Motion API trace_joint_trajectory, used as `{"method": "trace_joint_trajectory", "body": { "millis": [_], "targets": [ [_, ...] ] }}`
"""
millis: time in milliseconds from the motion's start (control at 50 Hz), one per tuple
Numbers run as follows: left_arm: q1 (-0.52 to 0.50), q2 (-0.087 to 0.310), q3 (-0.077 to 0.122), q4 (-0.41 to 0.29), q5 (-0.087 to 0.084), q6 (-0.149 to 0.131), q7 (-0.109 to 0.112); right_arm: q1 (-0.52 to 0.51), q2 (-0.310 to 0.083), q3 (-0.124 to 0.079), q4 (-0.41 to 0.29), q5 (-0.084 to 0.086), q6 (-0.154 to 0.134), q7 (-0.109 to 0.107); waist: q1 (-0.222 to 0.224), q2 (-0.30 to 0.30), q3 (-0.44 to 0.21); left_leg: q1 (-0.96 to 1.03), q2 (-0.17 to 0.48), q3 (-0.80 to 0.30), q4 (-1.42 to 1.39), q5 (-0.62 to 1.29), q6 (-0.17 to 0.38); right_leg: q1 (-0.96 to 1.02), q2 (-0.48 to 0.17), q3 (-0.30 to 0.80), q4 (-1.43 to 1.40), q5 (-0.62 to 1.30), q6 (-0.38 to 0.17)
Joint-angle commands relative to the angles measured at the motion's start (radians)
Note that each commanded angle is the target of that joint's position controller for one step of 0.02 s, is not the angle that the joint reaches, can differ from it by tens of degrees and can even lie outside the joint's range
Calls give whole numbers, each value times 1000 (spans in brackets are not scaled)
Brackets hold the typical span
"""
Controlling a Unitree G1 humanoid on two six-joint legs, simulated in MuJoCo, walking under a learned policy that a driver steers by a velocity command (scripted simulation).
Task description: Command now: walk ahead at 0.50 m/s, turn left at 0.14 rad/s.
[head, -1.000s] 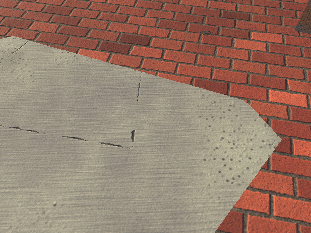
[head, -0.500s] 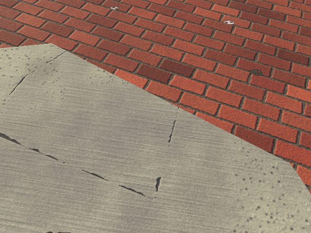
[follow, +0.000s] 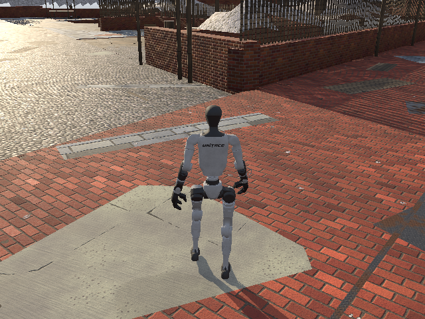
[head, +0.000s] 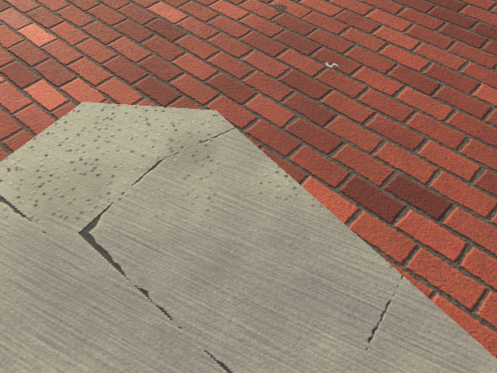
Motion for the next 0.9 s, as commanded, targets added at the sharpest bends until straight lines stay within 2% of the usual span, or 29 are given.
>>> {"method": "trace_joint_trajectory", "body": {
  "millis": [20, 60, 100, 120, 140, 160, 180, 200, 220, 240, 280, 340, 440, 500, 560, 600, 620, 640, 660, 680, 700, 720, 740, 760, 780, 800, 820, 860, 900],
  "targets": [
    [-17, 149, 29, -49, -3, -13, -2, -93, -32, 8, -80, 6, -15, 4, -16, -143, 26, 100, -8, 76, -136, 49, -4, -76, -233, 125, -107, 273, -134],
    [10, 165, 33, -34, -1, -6, -1, -113, -49, 6, -91, 7, -19, -4, -13, -144, 29, 124, -16, 86, -185, 18, 13, -27, -263, 138, -76, 311, -127],
    [13, 177, 35, -23, -1, 6, 3, -81, -59, 1, -85, 1, -25, -13, -35, -143, 19, 194, -42, 101, -246, -32, 39, 11, -276, 134, -1, 402, -115],
    [10, 173, 33, -17, -5, 12, 5, 1, -64, -6, -57, -6, -32, -19, -77, -117, -15, 312, -68, 111, -315, -20, 56, 6, -251, 100, 113, 506, -99],
    [23, 145, 23, -15, -6, 14, 6, 148, -98, -22, -3, -19, -43, -29, -128, -70, -103, 513, -62, 84, -341, -29, 82, -54, -200, 57, 300, 515, -78],
    [-3, 99, 7, -62, -4, 12, 7, 335, -180, -43, 23, -38, -50, -43, -205, 61, -238, 739, 182, -184, -378, -147, 138, -223, -147, 4, 601, 219, -48],
    [79, 34, -4, -90, -20, 13, 5, 356, -278, -69, 35, -16, -38, -53, -156, 281, -288, 891, 384, -606, -521, -201, 252, -540, 14, -1, 879, -327, -21],
    [0, 139, 22, -75, 7, 26, 15, 299, -211, -59, 28, 17, -31, -52, -155, 93, -176, 803, 334, -555, -524, -211, 238, -629, -47, 106, 952, -293, -35],
    [-50, 125, 22, -89, 2, 22, 6, 221, -150, -40, 20, 20, -34, -49, -119, 56, -80, 697, 282, -417, -530, -128, 215, -633, -84, 121, 933, -201, -42],
    [-59, 103, 17, -84, -4, 21, 1, 177, -107, -29, 21, 18, -41, -44, -88, 30, -42, 605, 233, -320, -561, -23, 189, -586, -110, 120, 884, -143, -37],
    [-32, 83, 14, -62, 16, 43, -7, 146, -71, -19, 31, 23, -53, -47, -42, 48, -16, 505, 166, -198, -607, 73, 154, -501, -133, 110, 826, -97, -13],
    [-74, 70, 15, -71, 24, 61, -20, 194, -89, -26, 67, 34, -71, -50, -30, 27, -4, 495, 149, -135, -648, 186, 176, -523, -134, 90, 798, -28, 13],
    [-267, 57, 6, -129, 21, 63, -22, 271, -88, -27, 118, 34, -70, -49, -65, 9, 53, 533, 128, -64, -683, 231, 183, -619, -148, 67, 611, 123, 42],
    [-366, 46, -5, -159, 17, 60, -22, 316, -97, -28, 147, 31, -70, -49, -91, 15, 68, 564, 125, -29, -675, 294, 174, -587, -126, 41, 474, 186, 31],
    [-430, 57, -7, -185, 14, 55, -18, 355, -108, -29, 177, 25, -66, -55, -105, 19, 85, 635, 149, -22, -650, 351, 165, -568, -105, 27, 383, 178, 0],
    [-434, 67, -4, -193, 15, 50, -15, 354, -118, -32, 192, 21, -63, -61, -95, 20, 89, 682, 168, -19, -612, 434, 155, -537, -88, 20, 341, 127, -30],
    [-410, 72, -1, -188, 15, 46, -12, 341, -125, -33, 196, 20, -62, -64, -78, 22, 77, 694, 171, -8, -569, 537, 145, -485, -69, 10, 320, 90, -47],
    [-351, 82, 5, -171, 16, 41, -5, 326, -135, -35, 199, 18, -62, -66, -49, 29, 45, 699, 166, 5, -492, 682, 132, -396, -39, -3, 302, 53, -65],
    [-227, 95, 15, -130, 19, 34, 3, 309, -144, -37, 202, 18, -57, -66, 8, 18, -21, 689, 142, 29, -340, 777, 116, -250, -2, -21, 255, 52, -86],
    [-50, 130, 31, -70, 33, 24, 14, 306, -131, -32, 199, 22, -54, -66, 74, -14, -123, 579, 96, 63, -124, 679, 97, -8, -28, 12, 229, 76, -116],
    [100, 232, 57, -48, 56, 18, 26, 344, -63, -13, 161, 42, -56, -62, 98, -161, -262, 313, 8, 113, 222, 275, 65, 275, -297, 343, 201, -33, -186],
    [97, 286, 69, -40, 38, 26, 18, 434, -25, -13, 170, 49, -56, -56, 42, -319, -334, 53, -163, 35, 472, -402, 49, 397, -468, 777, 46, -25, -284],
    [-14, 225, 60, -51, 4, 33, 13, 338, -94, -31, 165, 26, -50, -59, 12, -158, -192, -24, -83, -62, 523, -322, 66, 270, -411, 693, 18, -128, -248],
    [-108, 153, 41, -67, -2, 31, 10, 271, -91, -31, 147, 26, -55, -52, -16, -101, -64, -28, -38, -44, 479, -223, 69, 115, -376, 542, -11, -112, -222],
    [-151, 107, 28, -66, 3, 25, 7, 243, -69, -27, 144, 27, -56, -49, -40, -78, -13, 6, -2, -32, 418, -164, 68, 20, -325, 442, -50, -41, -191],
    [-160, 85, 20, -55, -1, 19, 9, 246, -57, -26, 149, 15, -45, -45, -64, -98, 14, 49, 19, -25, 373, -140, 58, -46, -284, 363, -71, 39, -166],
    [-155, 70, 15, -42, -1, 12, 10, 268, -42, -22, 159, 6, -32, -39, -82, -117, 8, 95, 29, -18, 347, -125, 45, -85, -261, 307, -90, 91, -154],
    [-102, 81, 17, -14, -4, -5, 10, 253, -26, -20, 157, 3, -18, -29, -89, -106, 5, 92, 32, 3, 324, -99, 28, -92, -247, 256, -108, 199, -165],
    [-65, 101, 22, 8, -8, -11, 11, 179, -24, -19, 135, 3, -10, -24, -83, -99, 32, 17, 52, 21, 270, -38, 10, -75, -238, 217, -138, 221, -170]
  ]
}}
